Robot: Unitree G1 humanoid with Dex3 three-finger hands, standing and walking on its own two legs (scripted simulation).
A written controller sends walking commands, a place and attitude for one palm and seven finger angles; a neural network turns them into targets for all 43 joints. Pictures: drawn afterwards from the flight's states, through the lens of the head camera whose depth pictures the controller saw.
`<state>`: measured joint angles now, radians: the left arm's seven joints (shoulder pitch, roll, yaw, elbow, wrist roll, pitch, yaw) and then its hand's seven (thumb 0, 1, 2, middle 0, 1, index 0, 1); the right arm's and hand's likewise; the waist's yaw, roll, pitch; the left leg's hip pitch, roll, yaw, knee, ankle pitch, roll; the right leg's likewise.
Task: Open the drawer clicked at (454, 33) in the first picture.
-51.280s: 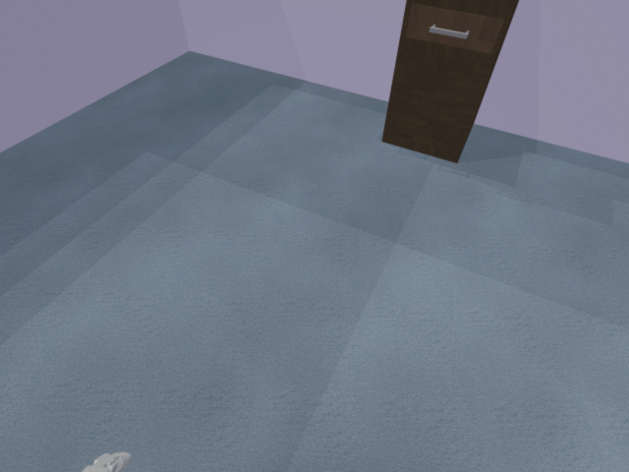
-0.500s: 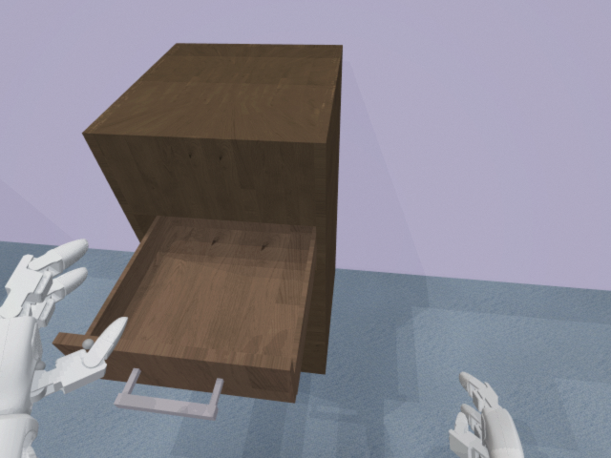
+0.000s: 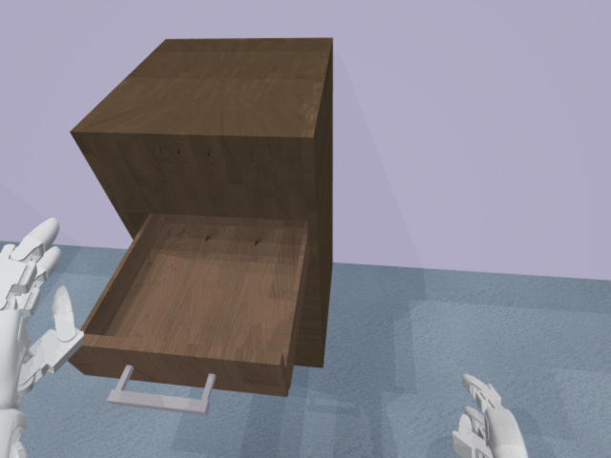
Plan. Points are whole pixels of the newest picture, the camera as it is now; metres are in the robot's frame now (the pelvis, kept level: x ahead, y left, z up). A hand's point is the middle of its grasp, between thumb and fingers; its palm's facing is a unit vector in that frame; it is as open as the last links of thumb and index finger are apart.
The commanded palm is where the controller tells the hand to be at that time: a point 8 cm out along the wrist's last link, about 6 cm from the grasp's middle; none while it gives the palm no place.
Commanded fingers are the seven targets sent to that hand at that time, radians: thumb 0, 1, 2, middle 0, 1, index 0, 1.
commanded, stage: step back with the hand held close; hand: left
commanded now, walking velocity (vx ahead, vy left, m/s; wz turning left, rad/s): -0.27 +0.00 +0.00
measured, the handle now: (163, 389) +0.24 +0.27 -0.13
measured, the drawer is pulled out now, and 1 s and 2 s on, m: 0.30 0.30 0.30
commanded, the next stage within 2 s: stop stepping back and stand still in 1.26 s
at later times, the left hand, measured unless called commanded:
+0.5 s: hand (39, 377) +0.15 +0.26 +0.16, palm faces +0.27 -0.81 -0.51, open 7.4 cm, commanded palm +0.08 +0.30 +0.17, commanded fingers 0.00 0.90 0.90 -0.20 -0.30 -0.20 -0.30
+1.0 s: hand out of the picture +0.07 +0.25 +0.16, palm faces +0.32 -0.81 -0.49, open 7.4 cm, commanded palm +0.00 +0.30 +0.17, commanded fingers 0.00 0.90 0.90 -0.20 -0.30 -0.20 -0.30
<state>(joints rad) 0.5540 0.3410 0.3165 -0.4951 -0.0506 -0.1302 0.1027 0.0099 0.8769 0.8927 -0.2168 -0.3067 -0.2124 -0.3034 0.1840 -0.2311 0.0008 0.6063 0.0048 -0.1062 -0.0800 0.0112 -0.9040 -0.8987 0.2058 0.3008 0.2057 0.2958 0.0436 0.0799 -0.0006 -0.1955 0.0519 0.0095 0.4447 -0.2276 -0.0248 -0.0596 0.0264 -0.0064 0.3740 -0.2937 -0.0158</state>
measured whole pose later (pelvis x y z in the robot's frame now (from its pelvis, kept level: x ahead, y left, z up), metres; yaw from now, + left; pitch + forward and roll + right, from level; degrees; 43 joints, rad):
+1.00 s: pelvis -0.14 +0.02 -0.02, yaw -1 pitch +3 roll -3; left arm 0.63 0.40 0.39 -0.67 -0.06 -0.24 0.17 0.01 0.89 0.90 -0.21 -0.30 -0.21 -0.30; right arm 0.15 -0.19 0.01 0.59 -0.01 -0.13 -0.06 0.01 -0.90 -0.90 0.21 0.30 0.21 0.30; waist 0.00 0.05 0.08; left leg -0.56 0.08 0.00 0.55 -0.06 0.00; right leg -0.25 0.10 -0.03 0.56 -0.37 -0.04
